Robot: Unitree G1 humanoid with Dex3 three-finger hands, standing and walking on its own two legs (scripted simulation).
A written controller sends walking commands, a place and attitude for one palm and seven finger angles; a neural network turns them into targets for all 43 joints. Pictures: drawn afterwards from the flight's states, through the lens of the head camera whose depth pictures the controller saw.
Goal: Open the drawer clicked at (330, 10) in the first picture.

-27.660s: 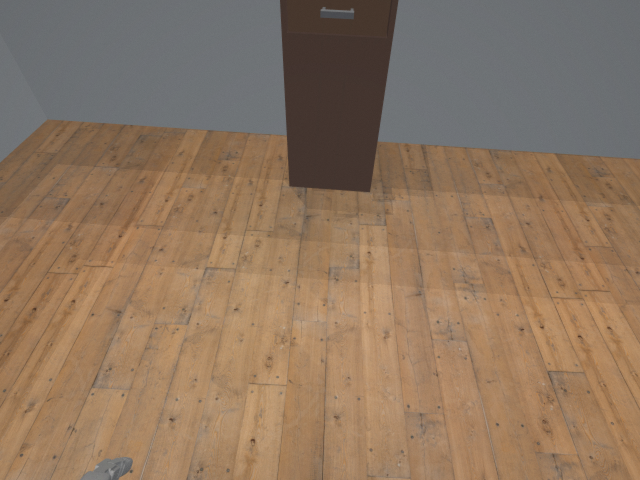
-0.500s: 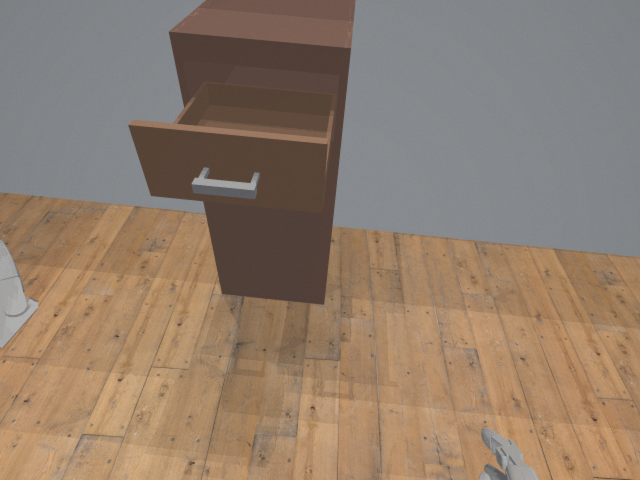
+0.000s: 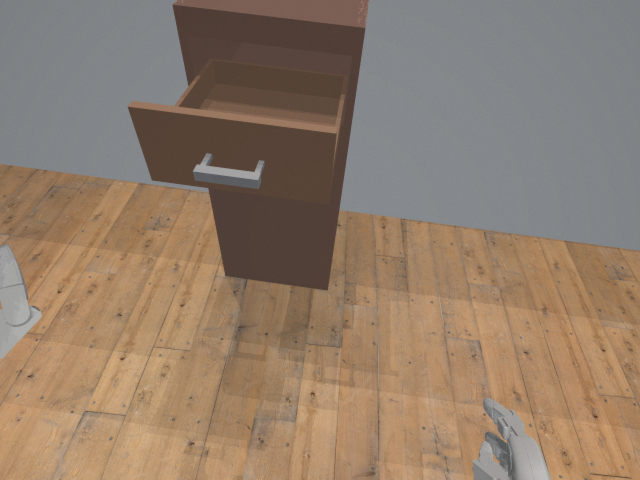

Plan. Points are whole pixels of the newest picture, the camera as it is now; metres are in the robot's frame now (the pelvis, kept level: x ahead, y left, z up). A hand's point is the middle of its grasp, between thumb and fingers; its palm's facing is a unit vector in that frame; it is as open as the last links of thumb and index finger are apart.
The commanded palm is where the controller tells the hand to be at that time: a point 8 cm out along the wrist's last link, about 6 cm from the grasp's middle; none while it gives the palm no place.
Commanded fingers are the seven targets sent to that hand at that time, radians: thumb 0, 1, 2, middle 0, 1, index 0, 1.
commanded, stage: stop stepping back and stand still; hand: left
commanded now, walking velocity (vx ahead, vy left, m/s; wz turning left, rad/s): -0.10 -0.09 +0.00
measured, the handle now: (230, 169) +0.60 +0.19 +0.04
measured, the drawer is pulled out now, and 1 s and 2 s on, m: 0.30 0.30 0.30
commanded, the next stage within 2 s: let the arm hang, fingers relaxed in 0.12 s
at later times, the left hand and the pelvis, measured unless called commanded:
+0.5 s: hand out of the picture +0.06 +0.19 -0.15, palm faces -0.10 -0.96 -0.26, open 7.4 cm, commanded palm none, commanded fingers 0.00 0.90 0.90 -0.20 -0.30 -0.20 -0.30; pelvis -0.03 -0.01 -0.01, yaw +0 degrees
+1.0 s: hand out of the picture -0.02 +0.25 -0.15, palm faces +0.01 -0.93 -0.36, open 7.4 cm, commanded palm none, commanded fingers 0.00 0.90 0.90 -0.20 -0.30 -0.20 -0.30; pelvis -0.03 +0.00 +0.01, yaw +1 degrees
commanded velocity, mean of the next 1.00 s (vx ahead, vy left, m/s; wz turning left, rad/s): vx -0.01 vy -0.01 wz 0.00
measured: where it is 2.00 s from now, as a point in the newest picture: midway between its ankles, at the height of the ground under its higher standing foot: outside the picture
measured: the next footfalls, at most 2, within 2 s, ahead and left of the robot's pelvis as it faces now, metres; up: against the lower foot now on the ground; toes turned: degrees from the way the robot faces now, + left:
none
